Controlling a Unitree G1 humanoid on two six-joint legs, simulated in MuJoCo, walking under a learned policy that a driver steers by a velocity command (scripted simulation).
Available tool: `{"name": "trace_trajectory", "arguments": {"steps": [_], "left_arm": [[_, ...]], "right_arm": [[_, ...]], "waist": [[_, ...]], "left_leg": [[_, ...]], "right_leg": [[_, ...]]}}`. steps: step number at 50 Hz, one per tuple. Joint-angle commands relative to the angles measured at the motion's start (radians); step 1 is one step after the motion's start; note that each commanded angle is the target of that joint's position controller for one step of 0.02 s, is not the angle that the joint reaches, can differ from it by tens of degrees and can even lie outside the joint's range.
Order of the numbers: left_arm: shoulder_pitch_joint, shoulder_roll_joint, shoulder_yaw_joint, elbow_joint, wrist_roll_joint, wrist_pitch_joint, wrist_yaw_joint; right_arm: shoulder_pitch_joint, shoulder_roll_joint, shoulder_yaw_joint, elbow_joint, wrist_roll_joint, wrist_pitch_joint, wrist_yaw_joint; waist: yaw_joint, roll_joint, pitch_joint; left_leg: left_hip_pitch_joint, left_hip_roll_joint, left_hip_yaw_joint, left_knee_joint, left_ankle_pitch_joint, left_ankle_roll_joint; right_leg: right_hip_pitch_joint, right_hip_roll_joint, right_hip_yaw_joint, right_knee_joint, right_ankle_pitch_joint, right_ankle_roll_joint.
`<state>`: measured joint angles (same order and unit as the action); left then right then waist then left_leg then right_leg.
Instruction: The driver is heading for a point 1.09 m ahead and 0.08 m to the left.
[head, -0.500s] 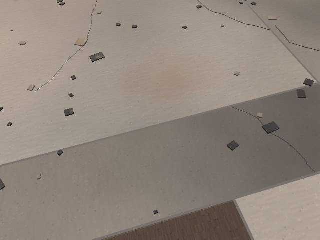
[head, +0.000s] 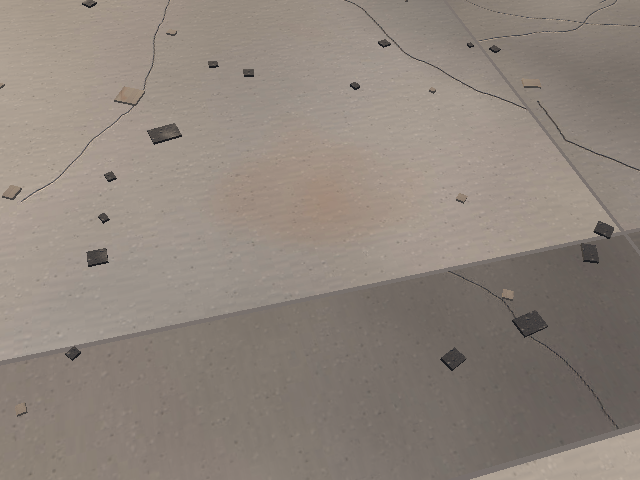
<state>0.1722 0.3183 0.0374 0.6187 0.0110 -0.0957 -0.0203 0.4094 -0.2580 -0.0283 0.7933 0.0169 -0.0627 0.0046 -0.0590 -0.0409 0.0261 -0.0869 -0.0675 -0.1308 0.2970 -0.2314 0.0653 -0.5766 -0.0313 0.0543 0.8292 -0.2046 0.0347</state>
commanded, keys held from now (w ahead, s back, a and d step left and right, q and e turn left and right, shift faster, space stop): w+q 0.06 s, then q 0.38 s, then no key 0.12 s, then e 0.44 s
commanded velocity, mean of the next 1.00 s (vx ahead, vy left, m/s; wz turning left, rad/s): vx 0.14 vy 0.00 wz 0.20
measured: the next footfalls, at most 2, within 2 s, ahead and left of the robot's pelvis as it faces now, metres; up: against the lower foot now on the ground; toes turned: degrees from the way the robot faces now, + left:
right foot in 0.20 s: +0.30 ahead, -0.12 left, +0.00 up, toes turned +11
left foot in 0.62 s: +0.24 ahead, +0.13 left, +0.00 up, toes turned +20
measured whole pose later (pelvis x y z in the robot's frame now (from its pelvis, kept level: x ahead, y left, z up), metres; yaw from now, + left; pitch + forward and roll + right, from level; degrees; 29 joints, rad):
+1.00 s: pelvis +0.21 +0.00 -0.02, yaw +11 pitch +0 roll +1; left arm 0.21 0.31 0.06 0.77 -0.02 0.06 0.00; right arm 0.07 -0.27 -0.05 0.70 -0.01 0.04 -0.03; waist 0.02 0.00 0.07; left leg -0.26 0.05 0.15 0.52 -0.25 0.01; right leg -0.32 -0.05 -0.05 0.76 -0.43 0.07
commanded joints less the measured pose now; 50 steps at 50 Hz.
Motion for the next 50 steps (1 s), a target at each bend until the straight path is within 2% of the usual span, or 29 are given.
{"name": "trace_trajectory", "arguments": {"steps": [1, 3, 6, 8, 9, 10, 11, 12, 13, 14, 15, 17, 20, 23, 28, 29, 30, 31, 32, 33, 34, 36, 38, 40, 42, 44, 46, 48, 50], "left_arm": [[-0.168, 0.021, 0.0, -0.107, -0.004, -0.024, -0.006], [-0.217, 0.029, 0.003, -0.115, -0.015, -0.027, -0.01], [-0.209, 0.073, 0.025, -0.114, -0.015, -0.028, -0.006], [-0.12, 0.107, 0.045, -0.092, -0.008, -0.029, 0.004], [-0.026, 0.128, 0.055, -0.073, 0.003, -0.031, 0.012], [0.116, 0.182, 0.067, -0.059, 0.02, -0.028, 0.023], [0.136, 0.207, 0.062, -0.053, 0.034, -0.005, 0.02], [0.116, 0.153, 0.061, -0.059, 0.009, 0.016, 0.014], [0.054, 0.084, 0.044, -0.078, 0.003, 0.027, 0.02], [-0.004, 0.056, 0.033, -0.069, -0.003, 0.036, 0.022], [-0.041, 0.046, 0.028, -0.061, -0.003, 0.042, 0.021], [-0.083, 0.067, 0.035, -0.035, 0.014, 0.039, 0.021], [-0.093, 0.097, 0.051, -0.002, 0.01, 0.035, 0.026], [-0.123, 0.123, 0.059, 0.012, -0.004, 0.051, 0.032], [-0.095, 0.165, 0.064, 0.058, -0.031, 0.071, 0.015], [-0.095, 0.16, 0.059, 0.069, -0.039, 0.074, 0.013], [-0.088, 0.124, 0.043, 0.084, -0.043, 0.074, 0.009], [-0.037, 0.055, 0.014, 0.11, -0.025, 0.067, -0.001], [0.024, -0.023, -0.02, 0.1, 0.029, 0.06, -0.018], [0.009, 0.029, -0.004, 0.108, 0.005, 0.074, -0.009], [-0.006, 0.098, 0.015, 0.117, -0.018, 0.087, 0.0], [0.009, 0.123, 0.035, 0.143, -0.025, 0.106, 0.017], [0.046, 0.14, 0.051, 0.151, -0.028, 0.121, 0.029], [0.056, 0.118, 0.053, 0.147, -0.039, 0.127, 0.037], [0.037, 0.083, 0.047, 0.134, -0.039, 0.135, 0.041], [0.015, 0.059, 0.038, 0.113, -0.035, 0.141, 0.037], [0.01, 0.061, 0.037, 0.095, -0.034, 0.145, 0.028], [0.028, 0.07, 0.041, 0.085, -0.034, 0.148, 0.017], [0.076, 0.072, 0.046, 0.09, -0.032, 0.151, 0.006]], "right_arm": [[-0.02, -0.202, -0.054, -0.058, 0.005, -0.001, -0.025], [0.015, -0.207, -0.057, -0.044, 0.01, 0.006, -0.029], [0.021, -0.216, -0.066, -0.035, 0.016, 0.024, -0.039], [-0.021, -0.212, -0.071, -0.054, 0.015, 0.032, -0.043], [-0.053, -0.195, -0.067, -0.074, 0.013, 0.031, -0.04], [-0.067, -0.136, -0.049, -0.117, -0.011, 0.031, -0.038], [0.157, -0.031, -0.019, -0.099, -0.011, 0.03, -0.032], [0.207, -0.165, -0.041, -0.075, 0.007, 0.039, -0.031], [0.084, -0.214, -0.061, -0.085, 0.021, 0.053, -0.037], [0.011, -0.22, -0.066, -0.102, 0.017, 0.066, -0.045], [-0.018, -0.212, -0.07, -0.113, 0.008, 0.08, -0.05], [-0.008, -0.153, -0.062, -0.128, 0.006, 0.103, -0.05], [-0.064, -0.117, -0.05, -0.171, -0.006, 0.107, -0.044], [-0.116, -0.121, -0.045, -0.2, -0.009, 0.109, -0.024], [-0.196, -0.144, -0.048, -0.245, -0.012, 0.116, -0.006], [-0.189, -0.136, -0.047, -0.241, -0.016, 0.114, -0.005], [-0.165, -0.136, -0.048, -0.228, -0.021, 0.109, -0.007], [-0.151, -0.157, -0.05, -0.226, -0.027, 0.107, -0.015], [-0.161, -0.223, -0.05, -0.25, -0.044, 0.107, -0.032], [-0.215, -0.168, -0.031, -0.252, -0.067, 0.094, -0.028], [-0.264, -0.15, -0.027, -0.252, -0.069, 0.079, -0.017], [-0.297, -0.166, -0.035, -0.226, -0.058, 0.06, -0.014], [-0.309, -0.18, -0.042, -0.209, -0.043, 0.057, -0.021], [-0.309, -0.172, -0.047, -0.198, -0.036, 0.065, -0.031], [-0.323, -0.154, -0.048, -0.189, -0.035, 0.073, -0.04], [-0.334, -0.155, -0.055, -0.179, -0.036, 0.08, -0.045], [-0.337, -0.167, -0.063, -0.168, -0.035, 0.086, -0.045], [-0.343, -0.18, -0.072, -0.157, -0.026, 0.089, -0.044], [-0.369, -0.189, -0.077, -0.147, -0.009, 0.09, -0.046]], "waist": [[-0.015, 0.143, 0.029], [-0.03, 0.146, 0.028], [0.0, 0.169, 0.018], [0.059, 0.18, -0.039], [0.116, 0.162, -0.111], [0.166, 0.063, -0.277], [0.067, -0.25, -0.452], [0.068, -0.205, -0.469], [0.089, -0.111, -0.301], [0.08, -0.038, -0.199], [0.063, -0.032, -0.136], [0.025, -0.084, -0.077], [0.033, -0.089, -0.091], [0.039, -0.067, -0.118], [0.057, -0.057, -0.088], [0.043, -0.049, -0.089], [0.026, -0.032, -0.093], [0.026, 0.03, -0.112], [0.088, 0.26, -0.179], [0.063, 0.266, -0.163], [0.058, 0.218, -0.113], [0.059, 0.212, -0.084], [0.068, 0.196, -0.067], [0.063, 0.178, -0.075], [0.054, 0.166, -0.079], [0.044, 0.167, -0.088], [0.039, 0.173, -0.104], [0.048, 0.181, -0.11], [0.084, 0.179, -0.111]], "left_leg": [[-0.041, 0.173, -0.165, -0.086, 0.269, 0.141], [-0.075, 0.182, -0.187, -0.075, 0.255, 0.129], [-0.032, 0.193, -0.237, 0.02, 0.379, 0.077], [-0.013, 0.171, -0.246, 0.149, 0.541, 0.034], [-0.044, 0.121, -0.221, 0.282, 0.576, -0.003], [-0.182, 0.059, -0.184, 0.543, 0.341, -0.04], [-0.456, -0.089, -0.1, 0.878, -0.519, -0.098], [-0.499, 0.0, -0.086, 1.017, -0.467, -0.115], [-0.551, 0.039, -0.04, 1.045, -0.385, -0.134], [-0.552, 0.071, 0.002, 1.014, -0.322, -0.148], [-0.529, 0.094, 0.014, 0.991, -0.292, -0.161], [-0.425, 0.112, 0.057, 0.906, -0.245, -0.167], [-0.406, 0.136, 0.077, 0.75, -0.176, -0.166], [-0.318, 0.147, 0.093, 0.605, -0.06, -0.142], [-0.236, 0.113, 0.122, 0.387, -0.054, -0.094], [-0.174, 0.098, 0.131, 0.284, -0.009, -0.075], [-0.067, 0.08, 0.135, 0.16, 0.073, -0.051], [0.071, 0.14, 0.059, 0.058, 0.239, -0.026], [0.189, 0.383, -0.188, 0.073, 0.586, 0.051], [0.005, 0.436, -0.209, 0.038, 0.429, 0.194], [-0.053, 0.38, -0.15, 0.021, 0.329, 0.193], [-0.059, 0.33, -0.065, 0.025, 0.308, 0.147], [-0.082, 0.339, -0.019, 0.045, 0.444, 0.158], [-0.043, 0.353, 0.009, 0.055, 0.483, 0.175], [-0.018, 0.357, 0.032, 0.06, 0.457, 0.178], [-0.008, 0.367, 0.048, 0.066, 0.445, 0.183], [0.001, 0.386, 0.051, 0.072, 0.456, 0.189], [0.002, 0.4, 0.056, 0.087, 0.455, 0.182], [-0.029, 0.393, 0.088, 0.132, 0.415, 0.142]], "right_leg": [[-0.007, 0.044, -0.033, -0.196, 0.148, 0.033], [0.071, 0.068, -0.029, -0.269, 0.224, 0.034], [0.159, 0.085, 0.01, -0.345, 0.232, 0.002], [0.286, 0.082, 0.007, -0.383, 0.228, -0.041], [0.436, 0.044, 0.009, -0.428, 0.331, -0.075], [0.723, -0.129, 0.143, -0.351, 0.551, -0.141], [1.012, -0.445, 0.495, -0.301, 0.84, -0.333], [0.926, -0.456, 0.587, -0.366, 0.607, -0.35], [0.794, -0.377, 0.425, -0.401, 0.524, -0.307], [0.664, -0.314, 0.294, -0.427, 0.521, -0.274], [0.557, -0.272, 0.219, -0.448, 0.534, -0.264], [0.381, -0.227, 0.1, -0.521, 0.514, -0.263], [0.382, -0.258, 0.044, -0.56, 0.539, -0.299], [0.367, -0.261, -0.017, -0.575, 0.459, -0.295], [0.397, -0.271, -0.017, -0.527, 0.295, -0.266], [0.384, -0.254, -0.018, -0.49, 0.251, -0.243], [0.339, -0.219, -0.03, -0.44, 0.193, -0.202], [0.267, -0.161, -0.066, -0.381, 0.09, -0.119], [0.171, -0.062, -0.144, -0.204, -0.271, -0.017], [0.191, -0.044, -0.075, -0.119, -0.413, 0.027], [0.209, -0.048, -0.049, -0.055, -0.385, 0.041], [0.167, -0.032, -0.031, 0.042, -0.337, 0.055], [0.157, -0.016, -0.022, 0.156, -0.316, 0.072], [0.115, -0.012, -0.031, 0.204, -0.312, 0.077], [0.106, -0.024, -0.043, 0.16, -0.293, 0.076], [0.135, -0.032, -0.064, 0.087, -0.281, 0.068], [0.171, -0.031, -0.084, 0.024, -0.265, 0.056], [0.207, -0.026, -0.103, -0.041, -0.246, 0.035], [0.286, -0.01, -0.133, -0.176, -0.152, -0.003]]}}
